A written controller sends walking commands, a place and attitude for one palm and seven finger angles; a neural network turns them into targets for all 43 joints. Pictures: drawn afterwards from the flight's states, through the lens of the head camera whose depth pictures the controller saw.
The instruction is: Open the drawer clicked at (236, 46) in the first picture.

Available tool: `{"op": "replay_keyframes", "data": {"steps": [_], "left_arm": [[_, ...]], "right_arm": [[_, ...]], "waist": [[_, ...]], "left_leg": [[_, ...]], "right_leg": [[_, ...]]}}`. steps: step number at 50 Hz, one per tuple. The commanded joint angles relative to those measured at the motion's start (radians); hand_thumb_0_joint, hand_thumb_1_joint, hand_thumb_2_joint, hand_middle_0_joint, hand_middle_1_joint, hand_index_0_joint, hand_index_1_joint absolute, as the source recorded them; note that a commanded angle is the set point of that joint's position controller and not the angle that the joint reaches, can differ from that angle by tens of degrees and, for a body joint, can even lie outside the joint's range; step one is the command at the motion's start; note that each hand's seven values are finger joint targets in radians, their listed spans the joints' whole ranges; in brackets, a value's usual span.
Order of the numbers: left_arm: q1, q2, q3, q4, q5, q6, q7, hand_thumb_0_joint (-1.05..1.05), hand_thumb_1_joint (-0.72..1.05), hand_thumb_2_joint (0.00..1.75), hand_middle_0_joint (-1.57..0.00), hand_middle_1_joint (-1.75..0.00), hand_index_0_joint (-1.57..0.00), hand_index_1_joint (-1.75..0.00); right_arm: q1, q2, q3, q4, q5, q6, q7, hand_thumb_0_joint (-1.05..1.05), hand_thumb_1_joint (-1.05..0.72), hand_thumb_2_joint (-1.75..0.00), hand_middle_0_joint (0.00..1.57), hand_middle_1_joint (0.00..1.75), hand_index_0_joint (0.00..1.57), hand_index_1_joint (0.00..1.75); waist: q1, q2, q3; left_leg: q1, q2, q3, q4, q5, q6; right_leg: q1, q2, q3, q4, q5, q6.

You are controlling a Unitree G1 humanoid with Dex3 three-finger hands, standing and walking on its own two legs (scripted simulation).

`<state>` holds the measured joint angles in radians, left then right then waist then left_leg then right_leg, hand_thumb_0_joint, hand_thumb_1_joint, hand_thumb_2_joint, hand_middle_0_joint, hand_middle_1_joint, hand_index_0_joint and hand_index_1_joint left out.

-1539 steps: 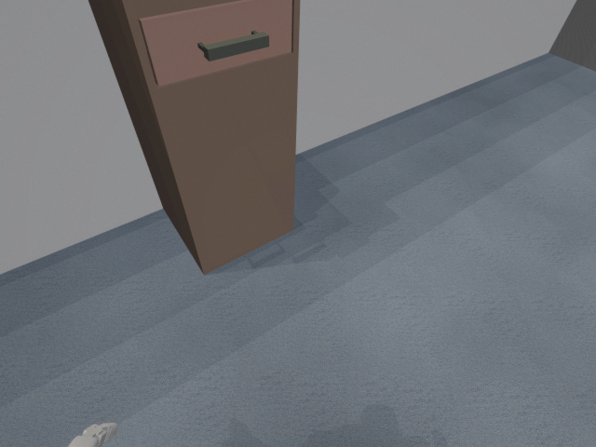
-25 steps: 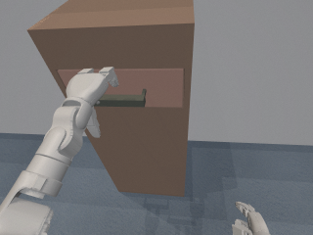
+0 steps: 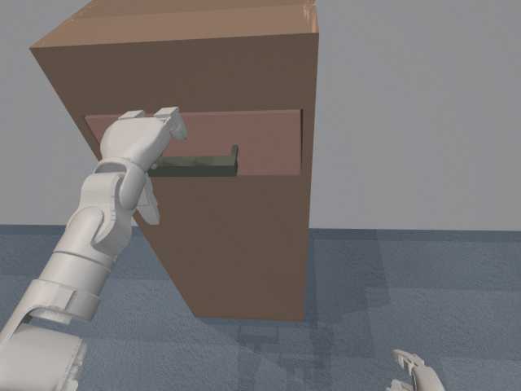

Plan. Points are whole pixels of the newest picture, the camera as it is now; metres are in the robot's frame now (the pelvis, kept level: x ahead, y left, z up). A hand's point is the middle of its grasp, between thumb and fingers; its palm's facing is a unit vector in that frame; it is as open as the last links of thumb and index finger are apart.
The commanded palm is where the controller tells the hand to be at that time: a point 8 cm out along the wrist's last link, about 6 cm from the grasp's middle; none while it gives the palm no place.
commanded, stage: re-aim the fingers above the handle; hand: left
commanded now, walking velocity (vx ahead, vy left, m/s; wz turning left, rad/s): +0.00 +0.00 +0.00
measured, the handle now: (194, 158) +0.49 +0.16 +0.10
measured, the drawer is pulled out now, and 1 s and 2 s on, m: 0.00 0.00 0.00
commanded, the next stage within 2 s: lower the fingers behind the handle in 0.98 s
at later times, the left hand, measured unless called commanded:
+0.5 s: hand (152, 160) +0.40 +0.20 +0.17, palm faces +0.08 -0.05 -1.00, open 13.9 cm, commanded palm +0.37 +0.19 +0.23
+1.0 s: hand (146, 164) +0.39 +0.20 +0.17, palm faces +0.05 -0.04 -1.00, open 13.9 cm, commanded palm +0.36 +0.18 +0.22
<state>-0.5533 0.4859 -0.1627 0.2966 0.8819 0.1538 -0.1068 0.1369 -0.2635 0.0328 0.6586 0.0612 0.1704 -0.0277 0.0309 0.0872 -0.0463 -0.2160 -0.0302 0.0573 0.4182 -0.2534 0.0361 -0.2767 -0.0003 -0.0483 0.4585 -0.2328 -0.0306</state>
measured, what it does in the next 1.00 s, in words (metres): stands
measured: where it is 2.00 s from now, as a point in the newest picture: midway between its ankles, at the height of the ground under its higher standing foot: outside the picture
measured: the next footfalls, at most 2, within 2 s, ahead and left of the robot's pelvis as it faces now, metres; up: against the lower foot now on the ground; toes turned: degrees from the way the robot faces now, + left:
none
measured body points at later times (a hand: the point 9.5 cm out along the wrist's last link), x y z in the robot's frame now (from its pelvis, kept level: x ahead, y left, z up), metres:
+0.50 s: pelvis +0.00 +0.00 +0.00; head +0.01 -0.04 +0.45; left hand +0.39 +0.20 +0.22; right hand +0.19 -0.22 -0.12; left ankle -0.02 +0.09 -0.74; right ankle +0.00 -0.10 -0.74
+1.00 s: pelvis +0.00 -0.01 +0.00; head +0.01 -0.06 +0.45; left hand +0.39 +0.20 +0.22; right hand +0.19 -0.24 -0.12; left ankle -0.02 +0.09 -0.74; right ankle +0.00 -0.10 -0.74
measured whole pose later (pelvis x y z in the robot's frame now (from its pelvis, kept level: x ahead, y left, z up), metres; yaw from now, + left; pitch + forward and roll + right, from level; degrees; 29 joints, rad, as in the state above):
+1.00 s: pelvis +0.00 -0.01 +0.00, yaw +1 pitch +3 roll +1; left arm -0.57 0.49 -0.19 0.29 0.89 0.26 -0.14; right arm 0.12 -0.27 0.03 0.65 0.07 0.19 -0.02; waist 0.04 0.10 -0.06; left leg -0.21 -0.02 0.03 0.42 -0.25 0.02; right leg -0.27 0.00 -0.07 0.46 -0.24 -0.04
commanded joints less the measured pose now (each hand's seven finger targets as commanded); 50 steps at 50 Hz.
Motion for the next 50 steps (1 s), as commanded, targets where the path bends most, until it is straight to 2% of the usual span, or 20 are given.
{"op": "replay_keyframes", "data": {"steps": [1,2,3,5,10,12,14,16,17,21,25,29,32,36,38,42,45,46,48,50], "left_arm": [[-0.388,0.238,0.148,-0.214,0.01,-0.013,0.033,0.0,-0.5,0.3,-0.3,-1.2,-0.3,-1.2],[-0.394,0.233,0.14,-0.225,0.008,-0.017,0.031,0.0,-0.5,0.3,-0.3,-1.2,-0.3,-1.2],[-0.428,0.18,0.082,-0.256,0.006,-0.021,0.027,0.0,-0.5,0.3,-0.3,-1.2,-0.3,-1.2],[-0.445,0.167,0.068,-0.307,0.001,-0.033,0.032,0.0,-0.5,0.3,-0.3,-1.2,-0.3,-1.2],[-0.477,0.152,0.053,-0.288,0.0,-0.026,0.048,0.0,-0.5,0.3,-0.3,-1.2,-0.3,-1.2],[-0.486,0.153,0.058,-0.266,0.0,-0.015,0.059,0.0,-0.5,0.3,-0.3,-1.2,-0.3,-1.2],[-0.464,0.186,0.099,-0.222,0.005,0.002,0.073,0.0,-0.5,0.3,-0.3,-1.2,-0.3,-1.2],[-0.44,0.256,0.168,-0.152,0.016,0.024,0.085,0.0,-0.5,0.3,-0.3,-1.2,-0.3,-1.2],[-0.463,0.212,0.122,-0.149,0.022,0.032,0.082,0.0,-0.5,0.3,-0.3,-1.2,-0.3,-1.2],[-0.423,0.211,0.121,-0.142,0.036,0.061,0.06,0.0,-0.5,0.3,-0.3,-1.2,-0.3,-1.2],[-0.408,0.1,0.008,-0.232,0.027,0.06,0.011,0.0,-0.5,0.3,-0.3,-1.2,-0.3,-1.2],[-0.427,0.103,-0.001,-0.298,0.017,0.028,-0.01,0.0,-0.5,0.3,-0.3,-1.2,-0.3,-1.2],[-0.478,0.15,0.044,-0.369,0.006,-0.012,0.018,0.0,-0.5,0.3,-0.3,-1.2,-0.3,-1.2],[-0.446,0.291,0.207,-0.285,0.006,-0.02,0.086,0.0,-0.5,0.3,-0.3,-1.2,-0.3,-1.2],[-0.456,0.239,0.173,-0.214,0.009,-0.002,0.105,0.0,-0.5,0.3,-0.3,-1.2,-0.3,-1.2],[-0.431,0.234,0.148,-0.129,0.028,0.052,0.095,0.0,-0.5,0.3,-0.3,-1.2,-0.3,-1.2],[-0.385,0.159,0.062,-0.162,0.032,0.087,0.035,0.0,-0.5,0.3,-0.3,-1.2,-0.3,-1.2],[-0.367,0.109,0.016,-0.179,0.021,0.093,0.009,0.0,-0.5,0.3,-0.3,-1.2,-0.3,-1.2],[-0.352,0.112,0.002,-0.215,0.016,0.084,-0.032,0.0,-0.5,0.3,-0.3,-1.2,-0.3,-1.2],[-0.383,0.053,-0.062,-0.282,0.004,0.055,-0.06,0.0,-0.5,0.3,-0.3,-1.2,-0.3,-1.2]], "right_arm": [[-0.142,-0.117,-0.042,-0.168,0.001,-0.046,-0.006,0.0,-0.9,-0.9,0.2,0.3,0.2,0.3],[-0.138,-0.115,-0.041,-0.167,0.001,-0.047,-0.007,0.0,-0.9,-0.9,0.2,0.3,0.2,0.3],[-0.139,-0.11,-0.042,-0.168,0.001,-0.05,-0.007,0.0,-0.9,-0.9,0.2,0.3,0.2,0.3],[-0.127,-0.108,-0.049,-0.171,-0.002,-0.058,-0.004,0.0,-0.9,-0.9,0.2,0.3,0.2,0.3],[-0.121,-0.106,-0.046,-0.149,0.0,-0.061,-0.003,0.0,-0.9,-0.9,0.2,0.3,0.2,0.3],[-0.128,-0.103,-0.042,-0.147,0.001,-0.065,-0.001,0.0,-0.9,-0.9,0.2,0.3,0.2,0.3],[-0.128,-0.106,-0.039,-0.14,-0.001,-0.06,-0.001,0.0,-0.9,-0.9,0.2,0.3,0.2,0.3],[-0.134,-0.116,-0.032,-0.129,0.0,-0.047,-0.001,0.0,-0.9,-0.9,0.2,0.3,0.2,0.3],[-0.144,-0.107,-0.024,-0.134,0.001,-0.046,0.001,0.0,-0.9,-0.9,0.2,0.3,0.2,0.3],[-0.158,-0.114,-0.029,-0.151,0.003,-0.029,0.005,0.0,-0.9,-0.9,0.2,0.3,0.2,0.3],[-0.161,-0.103,-0.035,-0.183,0.003,-0.028,0.01,0.0,-0.9,-0.9,0.2,0.3,0.2,0.3],[-0.156,-0.102,-0.035,-0.185,0.002,-0.031,0.004,0.0,-0.9,-0.9,0.2,0.3,0.2,0.3],[-0.152,-0.096,-0.036,-0.18,-0.005,-0.047,0.001,0.0,-0.9,-0.9,0.2,0.3,0.2,0.3],[-0.149,-0.103,-0.032,-0.146,-0.008,-0.05,-0.003,0.0,-0.9,-0.9,0.2,0.3,0.2,0.3],[-0.149,-0.089,-0.026,-0.134,-0.003,-0.051,-0.002,0.0,-0.9,-0.9,0.2,0.3,0.2,0.3],[-0.164,-0.104,-0.025,-0.134,0.003,-0.04,0.001,0.0,-0.9,-0.9,0.2,0.3,0.2,0.3],[-0.174,-0.111,-0.033,-0.162,0.007,-0.027,0.004,0.0,-0.9,-0.9,0.2,0.3,0.2,0.3],[-0.18,-0.114,-0.036,-0.178,0.01,-0.024,0.004,0.0,-0.9,-0.9,0.2,0.3,0.2,0.3],[-0.174,-0.117,-0.038,-0.184,0.008,-0.02,0.003,0.0,-0.9,-0.9,0.2,0.3,0.2,0.3],[-0.175,-0.109,-0.034,-0.2,0.009,-0.024,0.001,0.0,-0.9,-0.9,0.2,0.3,0.2,0.3]], "waist": [[0.021,-0.096,-0.311],[0.018,-0.093,-0.319],[0.003,-0.066,-0.313],[0.002,-0.035,-0.35],[-0.008,-0.047,-0.312],[0.0,-0.062,-0.312],[0.018,-0.073,-0.32],[0.032,-0.094,-0.304],[0.026,-0.102,-0.296],[0.029,-0.098,-0.317],[0.005,-0.103,-0.333],[-0.007,-0.085,-0.311],[0.007,-0.063,-0.357],[0.039,-0.067,-0.344],[0.035,-0.093,-0.306],[0.03,-0.11,-0.298],[0.012,-0.117,-0.317],[0.001,-0.115,-0.316],[-0.01,-0.13,-0.305],[-0.024,-0.114,-0.291]], "left_leg": [[0.036,0.014,-0.036,-0.024,0.33,-0.006],[0.036,0.011,-0.042,-0.022,0.335,-0.004],[0.062,0.011,-0.042,-0.018,0.34,-0.005],[0.097,0.012,-0.054,-0.005,0.382,-0.009],[0.099,0.013,-0.064,-0.008,0.365,-0.022],[0.095,0.013,-0.064,-0.01,0.36,-0.023],[0.075,0.01,-0.059,-0.015,0.363,-0.024],[0.042,0.011,-0.054,-0.027,0.349,-0.028],[0.029,0.01,-0.05,-0.03,0.348,-0.025],[0.034,0.014,-0.042,-0.029,0.365,-0.023],[0.077,0.015,-0.051,-0.013,0.38,-0.01],[0.087,0.01,-0.057,-0.006,0.362,-0.006],[0.102,0.003,-0.063,0.001,0.376,-0.008],[0.046,0.0,-0.048,-0.01,0.378,-0.018],[0.017,0.003,-0.038,-0.021,0.35,-0.018],[-0.002,0.006,-0.025,-0.033,0.312,-0.014],[0.017,0.005,-0.025,-0.022,0.328,-0.006],[0.035,0.004,-0.028,-0.017,0.332,-0.003],[0.035,0.003,-0.036,-0.014,0.305,0.003],[0.054,-0.001,-0.045,-0.007,0.295,0.008]], "right_leg": [[0.212,-0.01,0.048,-0.03,0.284,-0.009],[0.209,-0.01,0.046,-0.025,0.285,-0.009],[0.18,-0.008,0.043,-0.027,0.281,-0.009],[0.167,-0.003,0.04,-0.018,0.291,-0.012],[0.125,0.002,0.028,-0.023,0.255,-0.016],[0.129,0.002,0.027,-0.024,0.242,-0.017],[0.157,0.001,0.029,-0.022,0.257,-0.018],[0.188,-0.001,0.029,-0.026,0.255,-0.02],[0.19,-0.006,0.029,-0.024,0.263,-0.017],[0.214,-0.009,0.034,-0.02,0.285,-0.018],[0.185,-0.006,0.034,-0.013,0.307,-0.013],[0.16,-0.004,0.037,-0.017,0.297,-0.012],[0.184,-0.002,0.041,-0.012,0.301,-0.016],[0.238,-0.003,0.047,-0.015,0.325,-0.017],[0.228,-0.008,0.041,-0.02,0.309,-0.013],[0.239,-0.016,0.049,-0.031,0.287,-0.007],[0.238,-0.017,0.052,-0.024,0.331,-0.003],[0.231,-0.017,0.051,-0.026,0.339,-0.003],[0.216,-0.017,0.051,-0.025,0.327,0.0],[0.181,-0.015,0.045,-0.023,0.311,-0.001]]}}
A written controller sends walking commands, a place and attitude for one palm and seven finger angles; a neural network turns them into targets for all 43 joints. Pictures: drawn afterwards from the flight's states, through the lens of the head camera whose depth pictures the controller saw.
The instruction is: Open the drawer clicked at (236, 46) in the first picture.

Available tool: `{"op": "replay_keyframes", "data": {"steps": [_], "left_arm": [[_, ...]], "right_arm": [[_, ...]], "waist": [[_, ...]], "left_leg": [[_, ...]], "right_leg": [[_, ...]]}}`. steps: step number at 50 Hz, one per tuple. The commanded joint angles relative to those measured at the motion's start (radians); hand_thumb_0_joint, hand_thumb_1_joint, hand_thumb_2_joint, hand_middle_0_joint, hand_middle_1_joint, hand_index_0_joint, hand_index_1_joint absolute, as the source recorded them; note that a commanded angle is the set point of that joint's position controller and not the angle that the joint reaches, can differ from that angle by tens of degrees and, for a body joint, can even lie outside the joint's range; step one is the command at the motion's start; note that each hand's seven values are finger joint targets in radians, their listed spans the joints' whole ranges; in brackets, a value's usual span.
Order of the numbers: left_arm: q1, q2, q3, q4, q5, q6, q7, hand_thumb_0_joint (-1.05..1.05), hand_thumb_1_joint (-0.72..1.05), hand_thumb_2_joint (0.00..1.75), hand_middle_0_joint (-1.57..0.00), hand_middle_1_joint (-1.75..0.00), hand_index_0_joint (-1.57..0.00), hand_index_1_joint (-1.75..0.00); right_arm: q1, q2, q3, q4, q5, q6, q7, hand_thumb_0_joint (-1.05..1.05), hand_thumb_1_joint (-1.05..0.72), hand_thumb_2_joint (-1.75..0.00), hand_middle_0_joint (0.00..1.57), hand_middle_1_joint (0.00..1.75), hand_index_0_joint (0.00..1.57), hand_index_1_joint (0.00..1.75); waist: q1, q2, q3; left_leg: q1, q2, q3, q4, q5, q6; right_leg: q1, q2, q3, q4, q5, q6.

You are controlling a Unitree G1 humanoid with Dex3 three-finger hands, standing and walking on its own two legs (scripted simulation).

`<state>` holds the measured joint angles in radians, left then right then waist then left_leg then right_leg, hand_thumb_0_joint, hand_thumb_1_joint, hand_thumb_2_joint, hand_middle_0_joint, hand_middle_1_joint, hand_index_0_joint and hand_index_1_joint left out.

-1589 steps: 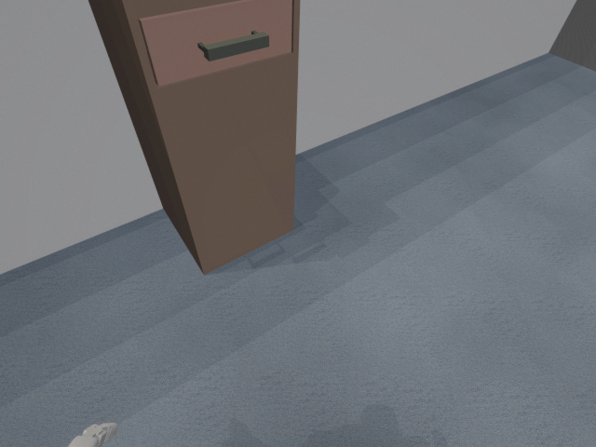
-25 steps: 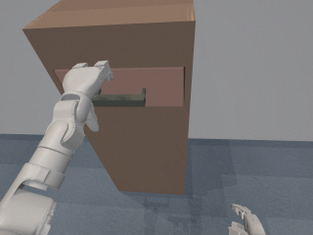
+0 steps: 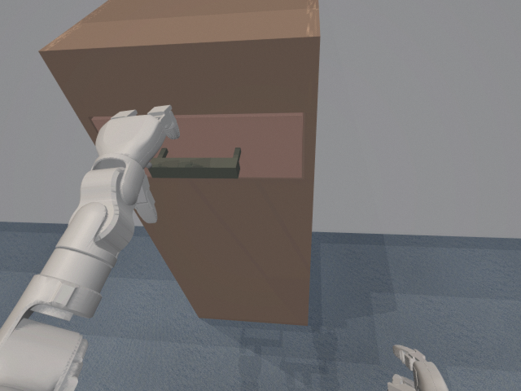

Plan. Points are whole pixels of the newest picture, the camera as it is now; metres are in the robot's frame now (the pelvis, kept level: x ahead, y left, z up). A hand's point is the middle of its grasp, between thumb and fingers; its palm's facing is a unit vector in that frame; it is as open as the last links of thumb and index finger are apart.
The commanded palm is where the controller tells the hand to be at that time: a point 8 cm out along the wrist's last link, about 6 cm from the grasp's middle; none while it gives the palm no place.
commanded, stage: lower the fingers behind the handle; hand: left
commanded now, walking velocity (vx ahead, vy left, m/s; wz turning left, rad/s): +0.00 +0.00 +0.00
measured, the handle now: (197, 160) +0.49 +0.17 +0.10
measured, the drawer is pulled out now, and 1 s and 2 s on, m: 0.00 0.00 0.00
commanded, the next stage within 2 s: lift the fingers back up to retry in 1.68 s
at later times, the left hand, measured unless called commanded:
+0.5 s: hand (163, 192) +0.38 +0.19 +0.13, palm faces -0.04 -0.06 -1.00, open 13.9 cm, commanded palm +0.36 +0.19 +0.19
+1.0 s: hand (176, 189) +0.40 +0.18 +0.12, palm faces +0.07 -0.07 -1.00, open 13.9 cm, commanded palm +0.36 +0.19 +0.16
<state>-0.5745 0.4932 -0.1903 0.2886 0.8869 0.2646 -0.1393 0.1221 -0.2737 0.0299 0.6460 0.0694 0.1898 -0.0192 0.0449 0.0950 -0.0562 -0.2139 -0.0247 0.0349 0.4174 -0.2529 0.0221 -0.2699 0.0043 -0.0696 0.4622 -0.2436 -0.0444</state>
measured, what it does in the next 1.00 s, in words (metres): stands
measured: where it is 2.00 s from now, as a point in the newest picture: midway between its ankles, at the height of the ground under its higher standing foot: outside the picture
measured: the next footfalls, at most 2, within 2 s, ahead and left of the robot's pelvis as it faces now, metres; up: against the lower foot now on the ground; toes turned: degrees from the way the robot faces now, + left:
none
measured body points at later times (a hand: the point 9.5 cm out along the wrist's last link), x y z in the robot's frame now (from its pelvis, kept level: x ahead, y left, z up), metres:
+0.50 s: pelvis -0.01 +0.00 +0.00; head +0.00 -0.04 +0.45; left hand +0.38 +0.19 +0.18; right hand +0.17 -0.23 -0.13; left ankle -0.03 +0.11 -0.74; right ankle +0.00 -0.09 -0.74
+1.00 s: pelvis +0.00 +0.01 -0.01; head +0.01 -0.03 +0.44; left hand +0.39 +0.18 +0.17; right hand +0.15 -0.23 -0.13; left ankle -0.03 +0.11 -0.74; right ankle +0.00 -0.09 -0.74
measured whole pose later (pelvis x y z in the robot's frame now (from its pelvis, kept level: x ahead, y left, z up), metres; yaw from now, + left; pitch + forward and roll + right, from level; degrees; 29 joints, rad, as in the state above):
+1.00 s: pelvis +0.00 +0.01 -0.01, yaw -1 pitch +5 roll +1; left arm -0.51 0.40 -0.21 0.37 0.94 0.15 0.04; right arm 0.16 -0.25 0.01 0.66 0.06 0.18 -0.04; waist 0.04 0.07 -0.07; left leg -0.28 -0.02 0.06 0.49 -0.28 0.03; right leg -0.35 0.00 -0.05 0.52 -0.26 -0.04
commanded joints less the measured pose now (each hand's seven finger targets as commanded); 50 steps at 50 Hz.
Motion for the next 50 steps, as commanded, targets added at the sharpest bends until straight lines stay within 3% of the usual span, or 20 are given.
{"op": "replay_keyframes", "data": {"steps": [1,6,10,11,13,15,19,21,24,27,29,30,32,35,36,38,41,42,46,50], "left_arm": [[-0.375,0.063,-0.021,-0.302,-0.01,-0.078,-0.031,0.0,-0.5,0.3,-0.3,-1.2,-0.3,-1.2],[-0.427,0.245,0.185,-0.325,-0.014,-0.18,0.065,0.0,-0.5,0.3,-0.3,-1.2,-0.3,-1.2],[-0.39,0.213,0.218,-0.202,-0.005,-0.175,0.172,0.0,-0.5,0.3,-0.3,-1.2,-0.3,-1.2],[-0.373,0.243,0.249,-0.164,0.002,-0.159,0.193,0.0,-0.5,0.3,-0.3,-1.2,-0.3,-1.2],[-0.356,0.172,0.179,-0.151,0.023,-0.12,0.21,0.0,-0.5,0.3,-0.3,-1.2,-0.3,-1.2],[-0.323,0.148,0.141,-0.118,0.048,-0.068,0.199,0.0,-0.5,0.3,-0.3,-1.2,-0.3,-1.2],[-0.311,0.054,0.011,-0.147,0.049,0.001,0.11,0.0,-0.5,0.3,-0.3,-1.2,-0.3,-1.2],[-0.289,0.067,0.012,-0.158,0.031,-0.007,0.063,0.0,-0.5,0.3,-0.3,-1.2,-0.3,-1.2],[-0.359,0.105,0.029,-0.188,0.018,-0.087,0.032,0.0,-0.5,0.3,-0.3,-1.2,-0.3,-1.2],[-0.416,0.169,0.103,-0.26,0.016,-0.197,0.069,0.0,-0.5,0.3,-0.3,-1.2,-0.3,-1.2],[-0.407,0.137,0.098,-0.244,0.018,-0.236,0.114,0.0,-0.5,0.3,-0.3,-1.2,-0.3,-1.2],[-0.386,0.102,0.078,-0.222,0.018,-0.237,0.128,0.0,-0.5,0.3,-0.3,-1.2,-0.3,-1.2],[-0.358,0.102,0.094,-0.163,0.02,-0.229,0.157,0.0,-0.5,0.3,-0.3,-1.2,-0.3,-1.2],[-0.319,0.091,0.101,-0.098,0.026,-0.191,0.19,0.0,-0.5,0.3,-0.3,-1.2,-0.3,-1.2],[-0.294,0.13,0.141,-0.068,0.031,-0.175,0.199,0.0,-0.5,0.3,-0.3,-1.2,-0.3,-1.2],[-0.317,0.105,0.108,-0.067,0.048,-0.151,0.208,0.0,-0.5,0.3,-0.3,-1.2,-0.3,-1.2],[-0.32,0.13,0.121,-0.099,0.067,-0.133,0.214,0.0,-0.5,0.3,-0.3,-1.2,-0.3,-1.2],[-0.345,0.098,0.084,-0.117,0.069,-0.134,0.212,0.0,-0.5,0.3,-0.3,-1.2,-0.3,-1.2],[-0.257,0.095,0.095,-0.045,0.062,-0.102,0.196,0.0,-0.5,0.3,-0.3,-1.2,-0.3,-1.2],[-0.224,0.068,0.072,-0.036,0.06,-0.096,0.18,0.0,-0.5,0.3,-0.3,-1.2,-0.3,-1.2]], "right_arm": [[-0.156,-0.1,-0.034,-0.189,-0.001,-0.051,-0.013,0.0,-0.9,-0.9,0.2,0.3,0.2,0.3],[-0.128,-0.096,-0.03,-0.149,-0.017,-0.069,-0.027,0.0,-0.9,-0.9,0.2,0.3,0.2,0.3],[-0.124,-0.069,-0.03,-0.124,-0.014,-0.08,-0.019,0.0,-0.9,-0.9,0.2,0.3,0.2,0.3],[-0.124,-0.078,-0.031,-0.116,-0.011,-0.078,-0.015,0.0,-0.9,-0.9,0.2,0.3,0.2,0.3],[-0.144,-0.071,-0.029,-0.123,-0.012,-0.074,-0.007,0.0,-0.9,-0.9,0.2,0.3,0.2,0.3],[-0.15,-0.084,-0.031,-0.126,-0.011,-0.063,-0.001,0.0,-0.9,-0.9,0.2,0.3,0.2,0.3],[-0.156,-0.103,-0.037,-0.152,-0.003,-0.041,-0.002,0.0,-0.9,-0.9,0.2,0.3,0.2,0.3],[-0.157,-0.109,-0.038,-0.169,-0.001,-0.039,-0.014,0.0,-0.9,-0.9,0.2,0.3,0.2,0.3],[-0.132,-0.102,-0.034,-0.162,-0.008,-0.054,-0.037,0.0,-0.9,-0.9,0.2,0.3,0.2,0.3],[-0.107,-0.09,-0.039,-0.155,-0.017,-0.077,-0.053,0.0,-0.9,-0.9,0.2,0.3,0.2,0.3],[-0.084,-0.078,-0.047,-0.137,-0.022,-0.088,-0.054,0.0,-0.9,-0.9,0.2,0.3,0.2,0.3],[-0.079,-0.077,-0.049,-0.134,-0.02,-0.09,-0.05,0.0,-0.9,-0.9,0.2,0.3,0.2,0.3],[-0.071,-0.081,-0.053,-0.121,-0.015,-0.091,-0.04,0.0,-0.9,-0.9,0.2,0.3,0.2,0.3],[-0.075,-0.087,-0.051,-0.118,-0.014,-0.08,-0.027,0.0,-0.9,-0.9,0.2,0.3,0.2,0.3],[-0.076,-0.094,-0.054,-0.116,-0.011,-0.077,-0.024,0.0,-0.9,-0.9,0.2,0.3,0.2,0.3],[-0.082,-0.092,-0.05,-0.121,-0.013,-0.071,-0.02,0.0,-0.9,-0.9,0.2,0.3,0.2,0.3],[-0.086,-0.099,-0.056,-0.135,-0.016,-0.063,-0.021,0.0,-0.9,-0.9,0.2,0.3,0.2,0.3],[-0.087,-0.093,-0.054,-0.137,-0.016,-0.063,-0.022,0.0,-0.9,-0.9,0.2,0.3,0.2,0.3],[-0.075,-0.101,-0.053,-0.133,-0.014,-0.052,-0.024,0.0,-0.9,-0.9,0.2,0.3,0.2,0.3],[-0.077,-0.097,-0.05,-0.14,-0.014,-0.047,-0.027,0.0,-0.9,-0.9,0.2,0.3,0.2,0.3]], "waist": [[-0.039,-0.132,-0.285],[0.001,-0.07,-0.316],[0.032,-0.107,-0.283],[0.036,-0.114,-0.28],[0.037,-0.102,-0.292],[0.029,-0.112,-0.293],[-0.018,-0.133,-0.289],[-0.03,-0.154,-0.276],[-0.04,-0.163,-0.255],[-0.021,-0.099,-0.306],[-0.021,-0.072,-0.324],[-0.023,-0.057,-0.298],[-0.019,-0.072,-0.256],[-0.003,-0.095,-0.249],[0.005,-0.127,-0.258],[0.004,-0.118,-0.269],[0.004,-0.115,-0.334],[-0.004,-0.092,-0.339],[-0.006,-0.145,-0.288],[-0.007,-0.151,-0.25]], "left_leg": [[0.062,-0.008,-0.023,0.001,0.285,0.025],[0.04,-0.014,-0.028,0.001,0.318,0.008],[-0.011,-0.009,-0.008,-0.012,0.306,-0.001],[-0.025,-0.006,-0.005,-0.019,0.292,-0.006],[-0.024,-0.004,0.006,-0.022,0.296,-0.004],[-0.027,-0.001,0.012,-0.024,0.291,-0.002],[0.0,-0.001,0.004,-0.017,0.268,0.01],[0.006,-0.004,-0.001,-0.012,0.233,0.017],[0.001,-0.01,-0.017,-0.003,0.19,0.026],[0.023,-0.013,-0.027,0.01,0.22,0.024],[0.042,-0.013,-0.025,0.025,0.279,0.017],[0.037,-0.011,-0.024,0.027,0.284,0.011],[0.015,-0.004,-0.018,0.023,0.268,0.003],[-0.017,-0.004,-0.013,0.019,0.262,-0.002],[-0.028,0.0,-0.011,0.017,0.257,-0.002],[-0.041,0.0,-0.011,0.016,0.26,-0.001],[-0.023,0.0,-0.008,0.026,0.277,0.003],[-0.017,0.001,-0.009,0.028,0.28,0.005],[-0.034,0.004,-0.005,0.027,0.256,0.006],[-0.054,0.003,-0.005,0.025,0.238,0.008]], "right_leg": [[0.17,-0.019,0.071,-0.03,0.306,0.014],[0.206,-0.013,0.075,-0.02,0.323,0.003],[0.209,-0.014,0.072,-0.021,0.298,0.006],[0.223,-0.015,0.076,-0.027,0.276,0.006],[0.225,-0.019,0.077,-0.023,0.287,0.007],[0.221,-0.019,0.081,-0.025,0.29,0.009],[0.195,-0.019,0.078,-0.031,0.292,0.013],[0.187,-0.019,0.08,-0.037,0.267,0.017],[0.156,-0.02,0.082,-0.035,0.227,0.019],[0.158,-0.015,0.084,-0.018,0.231,0.009],[0.144,-0.009,0.078,-0.001,0.278,0.004],[0.119,-0.007,0.071,-0.003,0.275,0.004],[0.09,-0.006,0.065,-0.01,0.243,0.004],[0.095,-0.005,0.061,-0.002,0.236,0.001],[0.113,-0.005,0.065,-0.004,0.227,0.002],[0.121,-0.007,0.064,0.005,0.234,0.001],[0.147,-0.006,0.073,0.015,0.252,0.001],[0.138,-0.008,0.071,0.018,0.258,0.0],[0.122,-0.004,0.069,0.009,0.245,0.003],[0.11,-0.004,0.067,0.012,0.241,0.005]]}}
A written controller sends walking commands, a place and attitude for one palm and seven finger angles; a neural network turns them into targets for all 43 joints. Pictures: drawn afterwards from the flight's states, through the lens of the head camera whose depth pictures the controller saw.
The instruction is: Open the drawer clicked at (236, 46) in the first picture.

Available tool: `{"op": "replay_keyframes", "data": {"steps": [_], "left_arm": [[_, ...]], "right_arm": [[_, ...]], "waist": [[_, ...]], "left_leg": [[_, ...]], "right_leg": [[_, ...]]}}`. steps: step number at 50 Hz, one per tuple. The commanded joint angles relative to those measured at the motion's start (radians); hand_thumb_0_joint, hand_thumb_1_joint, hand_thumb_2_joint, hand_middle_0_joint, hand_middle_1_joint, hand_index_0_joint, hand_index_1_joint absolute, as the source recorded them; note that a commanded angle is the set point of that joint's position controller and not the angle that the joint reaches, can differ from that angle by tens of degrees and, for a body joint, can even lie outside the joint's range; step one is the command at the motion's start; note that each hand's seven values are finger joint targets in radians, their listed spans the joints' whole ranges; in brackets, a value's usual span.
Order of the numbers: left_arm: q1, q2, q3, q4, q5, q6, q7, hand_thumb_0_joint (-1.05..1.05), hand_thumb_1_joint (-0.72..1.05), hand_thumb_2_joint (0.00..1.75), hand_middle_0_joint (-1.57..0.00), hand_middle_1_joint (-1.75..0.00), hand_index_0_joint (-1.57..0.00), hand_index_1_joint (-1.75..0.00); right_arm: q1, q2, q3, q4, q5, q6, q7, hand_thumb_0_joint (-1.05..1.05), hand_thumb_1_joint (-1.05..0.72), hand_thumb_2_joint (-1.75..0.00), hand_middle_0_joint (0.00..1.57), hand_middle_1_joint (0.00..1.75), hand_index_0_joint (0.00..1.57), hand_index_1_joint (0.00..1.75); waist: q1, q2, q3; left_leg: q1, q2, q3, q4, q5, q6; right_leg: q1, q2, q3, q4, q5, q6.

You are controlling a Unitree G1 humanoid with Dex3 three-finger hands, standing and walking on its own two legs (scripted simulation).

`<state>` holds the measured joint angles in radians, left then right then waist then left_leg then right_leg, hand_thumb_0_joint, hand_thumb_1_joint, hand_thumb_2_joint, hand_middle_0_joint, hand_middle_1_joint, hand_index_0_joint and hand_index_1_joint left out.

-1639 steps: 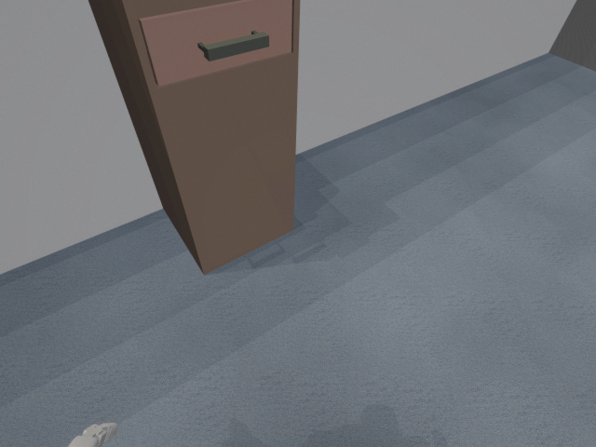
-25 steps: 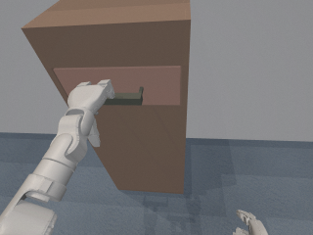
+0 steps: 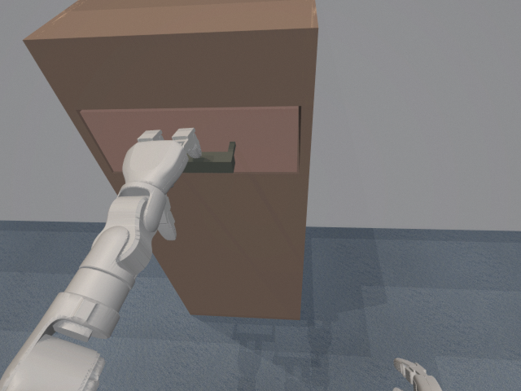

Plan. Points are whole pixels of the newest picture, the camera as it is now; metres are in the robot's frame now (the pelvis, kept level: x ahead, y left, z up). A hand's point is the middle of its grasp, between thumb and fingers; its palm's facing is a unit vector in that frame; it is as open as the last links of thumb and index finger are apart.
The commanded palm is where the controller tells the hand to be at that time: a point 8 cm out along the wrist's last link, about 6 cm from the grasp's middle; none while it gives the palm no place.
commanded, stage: lower the fingers behind the handle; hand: left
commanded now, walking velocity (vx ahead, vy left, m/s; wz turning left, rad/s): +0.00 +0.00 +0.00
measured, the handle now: (191, 154) +0.49 +0.17 +0.11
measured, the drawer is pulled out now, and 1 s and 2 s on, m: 0.00 0.00 0.00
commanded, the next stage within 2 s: lift the fingers back up to retry in 0.68 s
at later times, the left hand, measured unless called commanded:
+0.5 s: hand (172, 187) +0.39 +0.18 +0.12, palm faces +0.07 -0.05 -1.00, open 13.8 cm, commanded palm +0.37 +0.18 +0.15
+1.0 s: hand (170, 185) +0.39 +0.18 +0.12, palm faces +0.03 -0.04 -1.00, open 13.9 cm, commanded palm +0.37 +0.19 +0.18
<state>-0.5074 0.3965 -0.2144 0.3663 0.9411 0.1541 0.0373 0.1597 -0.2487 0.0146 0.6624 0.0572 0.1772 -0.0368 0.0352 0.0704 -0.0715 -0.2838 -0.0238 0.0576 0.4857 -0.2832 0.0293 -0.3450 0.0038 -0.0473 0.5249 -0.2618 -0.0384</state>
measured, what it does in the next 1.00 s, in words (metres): stands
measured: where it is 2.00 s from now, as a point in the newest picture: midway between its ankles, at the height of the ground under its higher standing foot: outside the picture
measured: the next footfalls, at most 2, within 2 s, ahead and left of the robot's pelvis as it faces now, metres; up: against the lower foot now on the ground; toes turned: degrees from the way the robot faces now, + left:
none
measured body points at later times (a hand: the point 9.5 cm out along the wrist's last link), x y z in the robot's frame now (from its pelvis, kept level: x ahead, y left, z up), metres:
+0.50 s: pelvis -0.01 -0.01 +0.00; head +0.00 -0.04 +0.44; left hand +0.38 +0.18 +0.17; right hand +0.15 -0.25 -0.13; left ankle -0.02 +0.10 -0.74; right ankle +0.00 -0.09 -0.74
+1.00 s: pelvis -0.01 -0.01 +0.00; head +0.00 -0.05 +0.44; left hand +0.39 +0.18 +0.17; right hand +0.13 -0.26 -0.13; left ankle -0.02 +0.10 -0.74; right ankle +0.00 -0.09 -0.74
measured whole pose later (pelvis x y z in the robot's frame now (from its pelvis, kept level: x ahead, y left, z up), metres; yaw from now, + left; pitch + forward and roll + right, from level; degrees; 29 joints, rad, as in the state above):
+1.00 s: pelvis -0.01 -0.01 +0.00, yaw +0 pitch +4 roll +1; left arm -0.57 0.44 -0.20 0.46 0.93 0.12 0.01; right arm 0.20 -0.27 0.00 0.64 0.06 0.17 -0.06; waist 0.01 0.07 -0.07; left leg -0.32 -0.01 0.05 0.53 -0.29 0.02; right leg -0.38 0.01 -0.06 0.57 -0.27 -0.05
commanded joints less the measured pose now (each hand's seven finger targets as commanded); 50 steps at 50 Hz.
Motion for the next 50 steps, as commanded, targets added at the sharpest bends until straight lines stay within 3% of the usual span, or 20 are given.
{"op": "replay_keyframes", "data": {"steps": [1,3,7,11,12,16,20,24,27,33,35,36,39,44,46,48,50], "left_arm": [[-0.276,0.191,0.121,-0.093,0.009,0.018,0.001,0.0,-0.5,0.3,-0.3,-1.2,-0.3,-1.2],[-0.299,0.128,0.059,-0.095,0.012,0.018,-0.004,0.0,-0.5,0.3,-0.3,-1.2,-0.3,-1.2],[-0.28,0.138,0.068,-0.083,0.017,0.018,-0.003,0.0,-0.5,0.3,-0.3,-1.2,-0.3,-1.2],[-0.257,0.155,0.087,-0.037,0.02,0.018,-0.007,0.0,-0.5,0.3,-0.3,-1.2,-0.3,-1.2],[-0.265,0.121,0.052,-0.037,0.019,0.019,-0.01,0.0,-0.5,0.3,-0.3,-1.2,-0.3,-1.2],[-0.313,0.164,0.076,0.007,0.028,0.021,-0.006,0.0,-0.5,0.3,-0.3,-1.2,-0.3,-1.2],[-0.332,0.116,0.034,-0.014,0.033,0.018,-0.004,0.0,-0.5,0.3,-0.3,-1.2,-0.3,-1.2],[-0.31,0.143,0.062,0.014,0.016,0.016,-0.009,0.0,-0.5,0.3,-0.3,-1.2,-0.3,-1.2],[-0.322,0.171,0.077,0.043,0.015,0.009,-0.017,0.0,-0.5,0.3,-0.3,-1.2,-0.3,-1.2],[-0.336,0.149,0.058,0.04,0.017,-0.013,-0.017,0.0,-0.5,0.3,-0.3,-1.2,-0.3,-1.2],[-0.319,0.152,0.065,0.05,0.017,-0.016,-0.016,0.0,-0.5,0.3,-0.3,-1.2,-0.3,-1.2],[-0.317,0.183,0.093,0.052,0.016,-0.019,-0.015,0.0,-0.5,0.3,-0.3,-1.2,-0.3,-1.2],[-0.321,0.176,0.084,0.079,0.016,-0.022,-0.014,0.0,-0.5,0.3,-0.3,-1.2,-0.3,-1.2],[-0.432,0.221,0.108,-0.019,0.012,-0.035,0.0,0.0,-0.5,0.3,-0.3,-1.2,-0.3,-1.2],[-0.445,0.262,0.142,-0.039,0.007,-0.038,0.002,0.0,-0.5,0.3,-0.3,-1.2,-0.3,-1.2],[-0.466,0.228,0.117,-0.092,-0.01,-0.047,0.001,0.0,-0.5,0.3,-0.3,-1.2,-0.3,-1.2],[-0.457,0.263,0.151,-0.113,-0.018,-0.052,-0.001,0.0,-0.5,0.3,-0.3,-1.2,-0.3,-1.2]], "right_arm": [[-0.112,-0.129,-0.035,-0.154,0.0,-0.031,-0.011,0.0,-0.9,-0.9,0.2,0.3,0.2,0.3],[-0.105,-0.121,-0.033,-0.157,0.0,-0.03,-0.01,0.0,-0.9,-0.9,0.2,0.3,0.2,0.3],[-0.095,-0.124,-0.035,-0.163,-0.003,-0.027,-0.007,0.0,-0.9,-0.9,0.2,0.3,0.2,0.3],[-0.085,-0.132,-0.036,-0.16,-0.002,-0.021,-0.01,0.0,-0.9,-0.9,0.2,0.3,0.2,0.3],[-0.084,-0.125,-0.034,-0.167,-0.002,-0.023,-0.01,0.0,-0.9,-0.9,0.2,0.3,0.2,0.3],[-0.072,-0.133,-0.035,-0.157,0.001,-0.023,-0.016,0.0,-0.9,-0.9,0.2,0.3,0.2,0.3],[-0.068,-0.123,-0.037,-0.164,-0.001,-0.023,-0.014,0.0,-0.9,-0.9,0.2,0.3,0.2,0.3],[-0.066,-0.127,-0.035,-0.169,-0.001,-0.024,-0.019,0.0,-0.9,-0.9,0.2,0.3,0.2,0.3],[-0.062,-0.13,-0.031,-0.166,0.001,-0.025,-0.023,0.0,-0.9,-0.9,0.2,0.3,0.2,0.3],[-0.053,-0.126,-0.034,-0.17,0.001,-0.03,-0.022,0.0,-0.9,-0.9,0.2,0.3,0.2,0.3],[-0.05,-0.127,-0.035,-0.171,0.0,-0.031,-0.023,0.0,-0.9,-0.9,0.2,0.3,0.2,0.3],[-0.045,-0.133,-0.037,-0.169,0.0,-0.032,-0.023,0.0,-0.9,-0.9,0.2,0.3,0.2,0.3],[-0.043,-0.129,-0.035,-0.166,0.002,-0.034,-0.028,0.0,-0.9,-0.9,0.2,0.3,0.2,0.3],[-0.059,-0.123,-0.038,-0.167,0.003,-0.042,-0.031,0.0,-0.9,-0.9,0.2,0.3,0.2,0.3],[-0.067,-0.127,-0.039,-0.166,0.003,-0.042,-0.034,0.0,-0.9,-0.9,0.2,0.3,0.2,0.3],[-0.075,-0.117,-0.037,-0.17,0.005,-0.049,-0.033,0.0,-0.9,-0.9,0.2,0.3,0.2,0.3],[-0.083,-0.12,-0.037,-0.168,0.004,-0.05,-0.035,0.0,-0.9,-0.9,0.2,0.3,0.2,0.3]], "waist": [[0.005,-0.136,-0.229],[-0.007,-0.118,-0.202],[-0.003,-0.11,-0.221],[-0.006,-0.141,-0.194],[-0.01,-0.147,-0.191],[-0.019,-0.123,-0.169],[-0.021,-0.102,-0.213],[-0.018,-0.152,-0.198],[-0.022,-0.159,-0.173],[-0.024,-0.131,-0.173],[-0.021,-0.145,-0.172],[-0.017,-0.158,-0.185],[-0.023,-0.16,-0.161],[-0.02,-0.097,-0.237],[-0.014,-0.103,-0.26],[-0.017,-0.085,-0.263],[-0.01,-0.103,-0.277]], "left_leg": [[0.012,0.003,-0.026,-0.044,0.255,0.0],[0.01,0.003,-0.029,-0.039,0.247,-0.001],[0.002,0.0,-0.028,-0.029,0.237,-0.002],[-0.024,-0.001,-0.024,-0.024,0.206,-0.002],[-0.029,-0.003,-0.022,-0.02,0.197,0.001],[-0.048,-0.004,-0.022,-0.016,0.149,-0.001],[-0.031,-0.006,-0.02,-0.002,0.168,0.001],[-0.063,-0.007,-0.017,-0.003,0.139,0.006],[-0.084,-0.007,-0.017,-0.007,0.114,0.007],[-0.085,-0.009,-0.016,-0.001,0.097,0.007],[-0.086,-0.009,-0.015,-0.001,0.1,0.008],[-0.093,-0.01,-0.017,0.0,0.097,0.008],[-0.106,-0.011,-0.011,0.0,0.076,0.01],[-0.061,-0.01,-0.019,-0.005,0.104,0.013],[-0.054,-0.011,-0.024,-0.009,0.125,0.013],[-0.026,-0.008,-0.025,-0.016,0.159,0.015],[-0.019,-0.008,-0.027,-0.021,0.187,0.016]], "right_leg": [[0.184,-0.002,0.047,-0.055,0.24,-0.001],[0.149,-0.001,0.042,-0.051,0.229,-0.003],[0.153,-0.002,0.046,-0.043,0.221,-0.004],[0.139,0.0,0.048,-0.046,0.199,-0.001],[0.134,-0.003,0.049,-0.046,0.195,0.002],[0.107,-0.003,0.055,-0.052,0.141,0.001],[0.105,-0.003,0.053,-0.039,0.162,0.0],[0.129,-0.009,0.064,-0.05,0.152,0.007],[0.125,-0.012,0.068,-0.057,0.123,0.01],[0.11,-0.013,0.073,-0.057,0.099,0.009],[0.109,-0.012,0.071,-0.058,0.102,0.01],[0.127,-0.014,0.077,-0.06,0.096,0.011],[0.109,-0.015,0.078,-0.066,0.073,0.014],[0.147,-0.018,0.083,-0.06,0.092,0.009],[0.178,-0.018,0.083,-0.058,0.116,0.008],[0.184,-0.017,0.077,-0.056,0.162,0.007],[0.209,-0.015,0.076,-0.054,0.2,0.008]]}}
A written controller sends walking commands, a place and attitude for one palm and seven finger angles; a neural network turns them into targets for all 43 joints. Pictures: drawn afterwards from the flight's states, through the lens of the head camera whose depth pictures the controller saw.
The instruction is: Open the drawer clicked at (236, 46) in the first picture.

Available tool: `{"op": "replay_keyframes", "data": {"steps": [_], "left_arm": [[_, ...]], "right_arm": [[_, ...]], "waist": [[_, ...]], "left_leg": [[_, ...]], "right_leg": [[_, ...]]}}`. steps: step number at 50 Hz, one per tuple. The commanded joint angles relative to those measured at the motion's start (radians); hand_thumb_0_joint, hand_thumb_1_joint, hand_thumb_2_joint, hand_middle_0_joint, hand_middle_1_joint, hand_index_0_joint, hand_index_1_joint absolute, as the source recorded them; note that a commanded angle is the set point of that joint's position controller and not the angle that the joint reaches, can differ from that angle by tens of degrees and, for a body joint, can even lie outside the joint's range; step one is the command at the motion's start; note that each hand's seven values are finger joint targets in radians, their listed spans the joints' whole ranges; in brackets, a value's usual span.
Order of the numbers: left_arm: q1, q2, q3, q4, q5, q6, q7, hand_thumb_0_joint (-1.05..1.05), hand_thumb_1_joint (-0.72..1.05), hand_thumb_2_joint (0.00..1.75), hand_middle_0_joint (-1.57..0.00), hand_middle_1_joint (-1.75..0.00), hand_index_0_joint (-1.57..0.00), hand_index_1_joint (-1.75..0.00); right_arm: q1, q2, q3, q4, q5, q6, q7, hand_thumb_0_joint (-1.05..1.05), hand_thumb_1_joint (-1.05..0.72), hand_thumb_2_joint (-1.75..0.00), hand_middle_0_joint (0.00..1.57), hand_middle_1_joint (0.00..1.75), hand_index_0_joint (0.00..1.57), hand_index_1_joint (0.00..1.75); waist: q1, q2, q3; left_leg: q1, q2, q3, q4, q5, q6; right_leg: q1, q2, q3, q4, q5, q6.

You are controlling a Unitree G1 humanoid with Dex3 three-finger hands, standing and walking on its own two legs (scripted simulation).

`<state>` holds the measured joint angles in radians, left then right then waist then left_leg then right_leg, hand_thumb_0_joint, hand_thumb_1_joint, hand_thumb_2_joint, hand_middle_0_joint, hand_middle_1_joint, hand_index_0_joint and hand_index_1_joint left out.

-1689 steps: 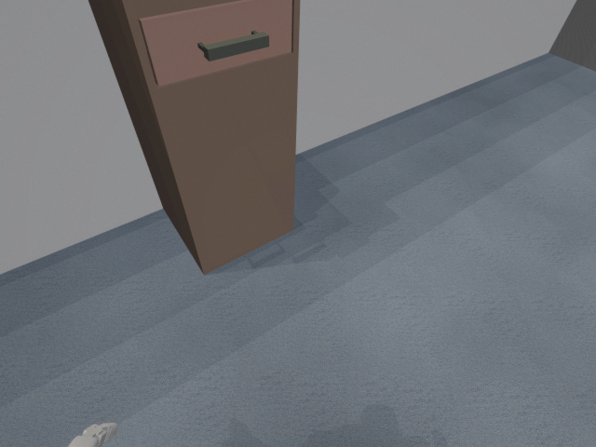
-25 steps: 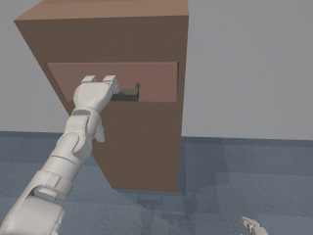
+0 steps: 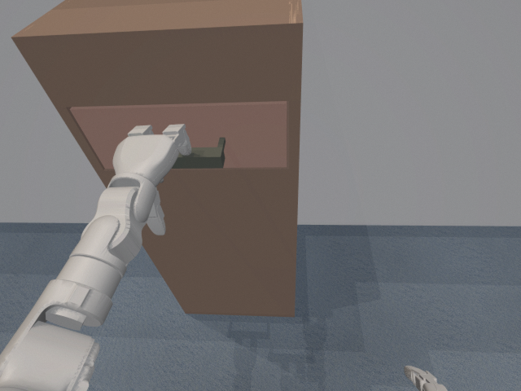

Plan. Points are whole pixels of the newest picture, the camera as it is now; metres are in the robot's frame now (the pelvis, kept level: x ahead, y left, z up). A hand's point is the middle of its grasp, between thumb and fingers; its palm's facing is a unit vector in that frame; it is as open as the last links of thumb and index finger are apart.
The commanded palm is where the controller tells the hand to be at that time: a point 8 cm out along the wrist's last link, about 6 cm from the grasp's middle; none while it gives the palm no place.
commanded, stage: lift the fingers back up to retry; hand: left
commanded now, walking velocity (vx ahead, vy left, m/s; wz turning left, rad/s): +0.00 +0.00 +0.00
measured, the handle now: (181, 150) +0.50 +0.18 +0.11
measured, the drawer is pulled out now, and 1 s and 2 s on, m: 0.00 0.00 0.00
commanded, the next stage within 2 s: re-aim the fingers above the handle in 0.56 s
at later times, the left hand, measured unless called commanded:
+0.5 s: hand (143, 153) +0.41 +0.20 +0.18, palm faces +0.08 -0.07 -0.99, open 13.9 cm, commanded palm +0.37 +0.20 +0.23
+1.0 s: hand (146, 162) +0.40 +0.20 +0.17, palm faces +0.04 -0.06 -1.00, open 13.9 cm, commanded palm +0.37 +0.20 +0.23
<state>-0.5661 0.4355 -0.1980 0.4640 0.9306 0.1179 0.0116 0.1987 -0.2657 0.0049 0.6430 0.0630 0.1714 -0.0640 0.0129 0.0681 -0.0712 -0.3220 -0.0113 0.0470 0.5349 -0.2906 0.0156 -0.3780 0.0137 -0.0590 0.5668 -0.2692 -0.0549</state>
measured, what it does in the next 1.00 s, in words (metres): stands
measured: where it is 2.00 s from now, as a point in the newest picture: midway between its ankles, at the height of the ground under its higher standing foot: outside the picture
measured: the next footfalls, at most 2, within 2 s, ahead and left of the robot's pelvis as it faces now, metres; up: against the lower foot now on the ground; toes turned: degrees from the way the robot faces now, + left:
none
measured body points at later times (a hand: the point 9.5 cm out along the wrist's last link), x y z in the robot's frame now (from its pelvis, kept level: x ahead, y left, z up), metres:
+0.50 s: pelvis +0.02 +0.01 +0.01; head +0.02 -0.03 +0.46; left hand +0.40 +0.20 +0.23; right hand +0.22 -0.21 -0.10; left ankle -0.01 +0.11 -0.73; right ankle +0.01 -0.08 -0.73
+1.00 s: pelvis +0.02 +0.02 +0.01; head +0.02 -0.02 +0.46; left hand +0.40 +0.20 +0.22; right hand +0.20 -0.20 -0.11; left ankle -0.01 +0.11 -0.73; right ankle +0.01 -0.08 -0.73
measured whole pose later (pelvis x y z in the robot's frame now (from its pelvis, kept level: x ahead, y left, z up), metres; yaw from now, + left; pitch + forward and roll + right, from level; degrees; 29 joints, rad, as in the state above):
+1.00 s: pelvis +0.02 +0.02 +0.01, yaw +1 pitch +3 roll +0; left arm -0.57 0.45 -0.27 0.23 0.88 0.26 -0.14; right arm 0.12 -0.26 0.03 0.65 0.06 0.18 -0.02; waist 0.05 0.09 -0.05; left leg -0.23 -0.04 0.03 0.44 -0.27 0.04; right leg -0.27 -0.01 -0.07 0.47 -0.25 -0.02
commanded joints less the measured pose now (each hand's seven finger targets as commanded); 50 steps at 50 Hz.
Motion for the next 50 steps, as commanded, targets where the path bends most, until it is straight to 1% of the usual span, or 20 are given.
{"op": "replay_keyframes", "data": {"steps": [1,3,8,9,11,13,16,18,21,22,28,29,31,34,35,36,38,44,49,50], "left_arm": [[-0.4,0.232,0.14,-0.233,-0.013,-0.019,0.023,0.0,-0.5,0.3,-0.3,-1.2,-0.3,-1.2],[-0.414,0.203,0.118,-0.293,-0.018,-0.028,0.025,0.0,-0.5,0.3,-0.3,-1.2,-0.3,-1.2],[-0.404,0.265,0.178,-0.343,-0.022,-0.014,0.032,0.0,-0.5,0.3,-0.3,-1.2,-0.3,-1.2],[-0.4,0.238,0.156,-0.352,-0.025,-0.004,0.029,0.0,-0.5,0.3,-0.3,-1.2,-0.3,-1.2],[-0.387,0.263,0.174,-0.351,-0.025,0.022,0.023,0.0,-0.5,0.3,-0.3,-1.2,-0.3,-1.2],[-0.401,0.216,0.127,-0.333,-0.029,0.057,0.007,0.0,-0.5,0.3,-0.3,-1.2,-0.3,-1.2],[-0.402,0.263,0.15,-0.341,-0.024,0.097,-0.027,0.0,-0.5,0.3,-0.3,-1.2,-0.3,-1.2],[-0.45,0.198,0.077,-0.419,-0.026,0.11,-0.057,0.0,-0.5,0.3,-0.3,-1.2,-0.3,-1.2],[-0.388,0.181,0.065,-0.412,-0.031,0.122,-0.1,0.0,-0.5,0.3,-0.3,-1.2,-0.3,-1.2],[-0.357,0.172,0.06,-0.398,-0.034,0.124,-0.114,0.0,-0.5,0.3,-0.3,-1.2,-0.3,-1.2],[-0.342,0.217,0.115,-0.438,-0.032,0.095,-0.13,0.0,-0.5,0.3,-0.3,-1.2,-0.3,-1.2],[-0.368,0.215,0.115,-0.471,-0.034,0.083,-0.122,0.0,-0.5,0.3,-0.3,-1.2,-0.3,-1.2],[-0.363,0.28,0.178,-0.511,-0.03,0.062,-0.097,0.0,-0.5,0.3,-0.3,-1.2,-0.3,-1.2],[-0.39,0.224,0.139,-0.564,-0.032,0.044,-0.066,0.0,-0.5,0.3,-0.3,-1.2,-0.3,-1.2],[-0.363,0.285,0.201,-0.526,-0.027,0.048,-0.054,0.0,-0.5,0.3,-0.3,-1.2,-0.3,-1.2],[-0.374,0.292,0.198,-0.52,-0.026,0.053,-0.048,0.0,-0.5,0.3,-0.3,-1.2,-0.3,-1.2],[-0.378,0.216,0.132,-0.49,-0.027,0.071,-0.045,0.0,-0.5,0.3,-0.3,-1.2,-0.3,-1.2],[-0.411,0.137,0.021,-0.421,-0.029,0.13,-0.094,0.0,-0.5,0.3,-0.3,-1.2,-0.3,-1.2],[-0.451,0.127,0.007,-0.462,-0.035,0.094,-0.117,0.0,-0.5,0.3,-0.3,-1.2,-0.3,-1.2],[-0.442,0.183,0.062,-0.473,-0.037,0.079,-0.11,0.0,-0.5,0.3,-0.3,-1.2,-0.3,-1.2]], "right_arm": [[-0.133,-0.107,-0.028,-0.153,-0.002,-0.044,-0.008,0.0,-0.9,-0.9,0.2,0.3,0.2,0.3],[-0.143,-0.095,-0.03,-0.156,-0.001,-0.054,-0.004,0.0,-0.9,-0.9,0.2,0.3,0.2,0.3],[-0.169,-0.097,-0.024,-0.143,-0.002,-0.059,0.003,0.0,-0.9,-0.9,0.2,0.3,0.2,0.3],[-0.178,-0.094,-0.023,-0.142,-0.001,-0.059,0.005,0.0,-0.9,-0.9,0.2,0.3,0.2,0.3],[-0.192,-0.101,-0.021,-0.137,0.001,-0.055,0.011,0.0,-0.9,-0.9,0.2,0.3,0.2,0.3],[-0.202,-0.098,-0.013,-0.133,0.005,-0.051,0.017,0.0,-0.9,-0.9,0.2,0.3,0.2,0.3],[-0.22,-0.111,-0.011,-0.136,0.006,-0.043,0.018,0.0,-0.9,-0.9,0.2,0.3,0.2,0.3],[-0.237,-0.1,-0.008,-0.151,0.007,-0.041,0.024,0.0,-0.9,-0.9,0.2,0.3,0.2,0.3],[-0.236,-0.104,-0.007,-0.158,0.005,-0.034,0.03,0.0,-0.9,-0.9,0.2,0.3,0.2,0.3],[-0.235,-0.1,-0.003,-0.155,0.005,-0.029,0.032,0.0,-0.9,-0.9,0.2,0.3,0.2,0.3],[-0.247,-0.1,0.006,-0.161,-0.002,-0.016,0.037,0.0,-0.9,-0.9,0.2,0.3,0.2,0.3],[-0.246,-0.097,0.006,-0.164,-0.004,-0.02,0.039,0.0,-0.9,-0.9,0.2,0.3,0.2,0.3],[-0.247,-0.101,0.002,-0.165,-0.011,-0.025,0.038,0.0,-0.9,-0.9,0.2,0.3,0.2,0.3],[-0.242,-0.083,-0.002,-0.161,-0.013,-0.037,0.046,0.0,-0.9,-0.9,0.2,0.3,0.2,0.3],[-0.234,-0.09,-0.004,-0.148,-0.013,-0.035,0.045,0.0,-0.9,-0.9,0.2,0.3,0.2,0.3],[-0.235,-0.099,-0.002,-0.147,-0.014,-0.034,0.046,0.0,-0.9,-0.9,0.2,0.3,0.2,0.3],[-0.236,-0.087,-0.001,-0.141,-0.007,-0.037,0.05,0.0,-0.9,-0.9,0.2,0.3,0.2,0.3],[-0.233,-0.103,-0.002,-0.143,0.003,-0.029,0.043,0.0,-0.9,-0.9,0.2,0.3,0.2,0.3],[-0.219,-0.098,-0.002,-0.154,-0.002,-0.035,0.038,0.0,-0.9,-0.9,0.2,0.3,0.2,0.3],[-0.22,-0.099,-0.005,-0.153,-0.004,-0.035,0.036,0.0,-0.9,-0.9,0.2,0.3,0.2,0.3]], "waist": [[0.018,-0.094,-0.292],[0.019,-0.067,-0.297],[0.034,-0.074,-0.302],[0.033,-0.087,-0.304],[0.035,-0.078,-0.299],[0.027,-0.087,-0.264],[0.032,-0.091,-0.285],[0.021,-0.054,-0.312],[0.02,-0.074,-0.309],[0.019,-0.088,-0.277],[0.034,-0.106,-0.247],[0.036,-0.089,-0.262],[0.053,-0.063,-0.306],[0.047,-0.019,-0.344],[0.053,-0.024,-0.341],[0.051,-0.01,-0.337],[0.036,-0.042,-0.299],[0.005,-0.067,-0.269],[0.007,-0.069,-0.314],[0.019,-0.068,-0.319]], "left_leg": [[0.025,-0.022,-0.018,-0.073,0.203,0.028],[0.054,-0.021,-0.019,-0.08,0.23,0.03],[0.076,-0.019,-0.02,-0.096,0.286,0.025],[0.085,-0.019,-0.018,-0.1,0.292,0.024],[0.096,-0.016,-0.016,-0.106,0.316,0.019],[0.098,-0.013,-0.02,-0.12,0.305,0.017],[0.115,-0.014,-0.02,-0.125,0.325,0.016],[0.159,-0.016,-0.025,-0.119,0.37,0.018],[0.18,-0.014,-0.033,-0.113,0.413,0.016],[0.167,-0.013,-0.033,-0.116,0.406,0.017],[0.147,-0.012,-0.033,-0.12,0.406,0.014],[0.152,-0.015,-0.034,-0.118,0.412,0.013],[0.171,-0.014,-0.037,-0.113,0.452,0.009],[0.201,-0.012,-0.039,-0.103,0.509,0.002],[0.194,-0.008,-0.039,-0.102,0.511,-0.001],[0.187,-0.012,-0.037,-0.107,0.493,-0.005],[0.18,-0.006,-0.042,-0.111,0.48,-0.005],[0.184,-0.008,-0.05,-0.124,0.381,0.001],[0.21,-0.01,-0.064,-0.113,0.4,0.006],[0.202,-0.008,-0.062,-0.117,0.398,0.005]], "right_leg": [[0.258,-0.026,0.09,-0.097,0.212,0.024],[0.258,-0.024,0.085,-0.096,0.238,0.022],[0.294,-0.022,0.082,-0.104,0.29,0.021],[0.296,-0.023,0.079,-0.107,0.298,0.023],[0.308,-0.023,0.077,-0.113,0.312,0.021],[0.289,-0.023,0.066,-0.121,0.295,0.022],[0.319,-0.024,0.069,-0.128,0.312,0.021],[0.31,-0.024,0.064,-0.119,0.354,0.018],[0.309,-0.02,0.056,-0.118,0.385,0.016],[0.298,-0.021,0.052,-0.119,0.384,0.018],[0.3,-0.021,0.049,-0.117,0.381,0.014],[0.302,-0.021,0.05,-0.117,0.385,0.015],[0.327,-0.017,0.055,-0.11,0.403,0.01],[0.316,-0.015,0.052,-0.102,0.422,0.009],[0.315,-0.012,0.052,-0.103,0.413,0.008],[0.322,-0.012,0.052,-0.109,0.403,0.006],[0.287,-0.011,0.042,-0.112,0.378,0.007],[0.239,-0.012,0.036,-0.131,0.296,0.01],[0.244,-0.011,0.038,-0.117,0.303,0.008],[0.264,-0.011,0.042,-0.119,0.314,0.007]]}}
